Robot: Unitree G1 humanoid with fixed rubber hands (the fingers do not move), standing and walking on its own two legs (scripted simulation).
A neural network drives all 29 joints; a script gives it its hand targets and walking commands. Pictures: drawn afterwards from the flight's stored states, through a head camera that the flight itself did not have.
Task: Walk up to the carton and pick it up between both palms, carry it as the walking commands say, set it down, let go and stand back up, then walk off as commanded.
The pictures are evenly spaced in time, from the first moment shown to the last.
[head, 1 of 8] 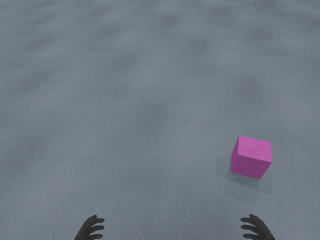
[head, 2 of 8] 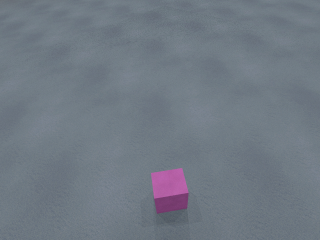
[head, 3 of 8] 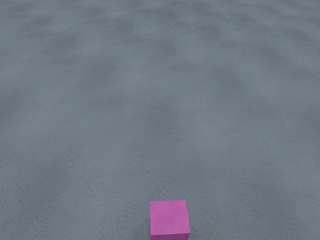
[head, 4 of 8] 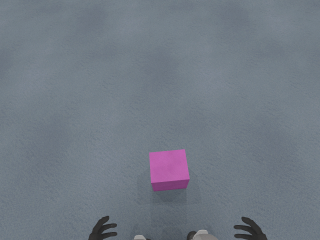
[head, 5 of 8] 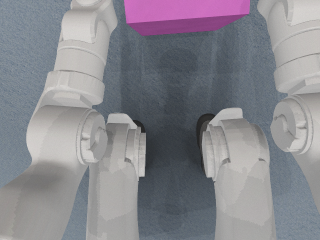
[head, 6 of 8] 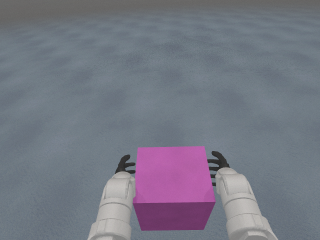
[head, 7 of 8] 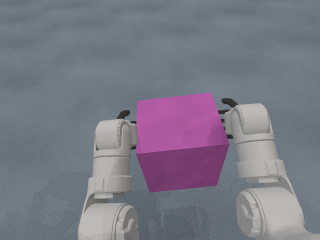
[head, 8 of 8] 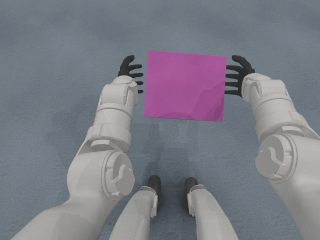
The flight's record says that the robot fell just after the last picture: yes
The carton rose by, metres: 0.70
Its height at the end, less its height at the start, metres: +0.61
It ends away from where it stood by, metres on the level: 0.89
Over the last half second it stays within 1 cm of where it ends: no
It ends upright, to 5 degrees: no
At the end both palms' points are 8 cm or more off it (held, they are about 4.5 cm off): no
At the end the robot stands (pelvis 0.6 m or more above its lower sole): yes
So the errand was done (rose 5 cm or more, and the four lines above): no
